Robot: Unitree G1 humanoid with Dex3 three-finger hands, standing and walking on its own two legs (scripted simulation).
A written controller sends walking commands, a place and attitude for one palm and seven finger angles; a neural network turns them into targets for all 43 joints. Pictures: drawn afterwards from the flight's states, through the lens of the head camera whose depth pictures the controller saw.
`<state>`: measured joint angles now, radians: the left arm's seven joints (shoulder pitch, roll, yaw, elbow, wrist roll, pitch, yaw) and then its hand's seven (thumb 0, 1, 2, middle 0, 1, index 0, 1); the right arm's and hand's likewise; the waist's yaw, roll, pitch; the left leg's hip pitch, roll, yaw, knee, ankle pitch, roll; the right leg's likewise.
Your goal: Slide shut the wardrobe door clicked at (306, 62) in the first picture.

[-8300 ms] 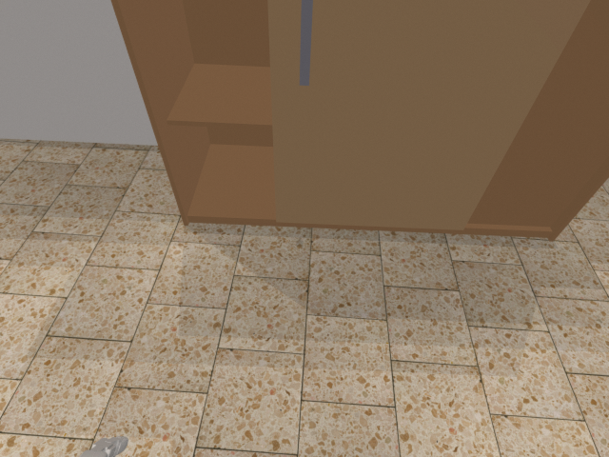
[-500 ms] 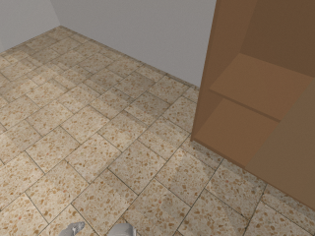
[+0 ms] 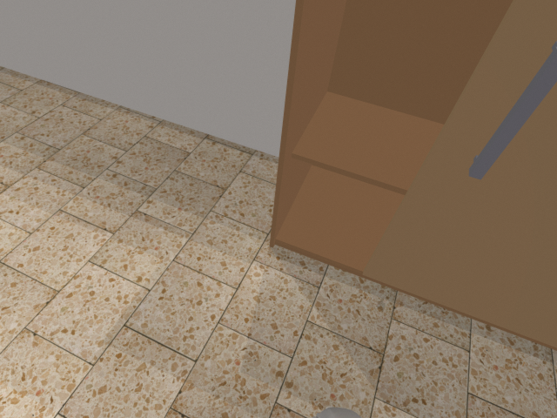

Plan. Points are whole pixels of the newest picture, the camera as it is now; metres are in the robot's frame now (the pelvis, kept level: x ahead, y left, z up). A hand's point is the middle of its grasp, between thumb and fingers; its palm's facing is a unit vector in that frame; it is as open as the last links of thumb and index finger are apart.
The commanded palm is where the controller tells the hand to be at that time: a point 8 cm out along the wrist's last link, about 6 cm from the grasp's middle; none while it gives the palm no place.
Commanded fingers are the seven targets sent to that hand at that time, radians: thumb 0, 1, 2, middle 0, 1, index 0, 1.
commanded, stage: turn to face it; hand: right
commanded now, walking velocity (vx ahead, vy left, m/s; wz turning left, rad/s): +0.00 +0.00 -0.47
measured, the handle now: (512, 117) +0.71 -0.43 +0.09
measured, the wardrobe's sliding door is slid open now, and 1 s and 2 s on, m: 0.39 0.39 0.39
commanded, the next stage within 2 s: take the last steps up to it in 0.46 s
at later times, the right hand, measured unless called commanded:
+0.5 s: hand out of the picture +0.01 -0.27 -0.16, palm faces +0.25 +0.93 -0.26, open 7.4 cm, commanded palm none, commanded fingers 0.00 -0.90 -0.90 0.20 0.30 0.20 0.30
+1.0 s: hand out of the picture -0.09 -0.20 -0.16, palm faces +0.44 +0.88 -0.19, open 7.4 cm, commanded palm none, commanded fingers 0.00 -0.90 -0.90 0.20 0.30 0.20 0.30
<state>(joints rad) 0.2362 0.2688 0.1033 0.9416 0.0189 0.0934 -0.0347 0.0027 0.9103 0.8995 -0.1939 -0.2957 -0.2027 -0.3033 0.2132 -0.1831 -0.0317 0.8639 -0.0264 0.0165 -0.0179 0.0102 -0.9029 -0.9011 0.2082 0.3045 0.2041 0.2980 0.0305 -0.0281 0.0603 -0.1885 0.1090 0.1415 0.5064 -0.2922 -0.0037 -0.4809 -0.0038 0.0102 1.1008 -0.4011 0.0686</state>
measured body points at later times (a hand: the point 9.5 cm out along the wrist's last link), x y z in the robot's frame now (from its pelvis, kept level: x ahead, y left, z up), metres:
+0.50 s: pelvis -0.01 -0.04 +0.00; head +0.01 -0.05 +0.45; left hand +0.13 +0.17 -0.14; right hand +0.00 -0.31 -0.14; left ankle +0.02 +0.09 -0.70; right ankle -0.01 -0.15 -0.74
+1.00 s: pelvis +0.03 -0.06 +0.01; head +0.04 -0.06 +0.46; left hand +0.14 +0.16 -0.15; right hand -0.11 -0.24 -0.14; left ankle +0.02 +0.08 -0.74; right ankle +0.01 -0.22 -0.70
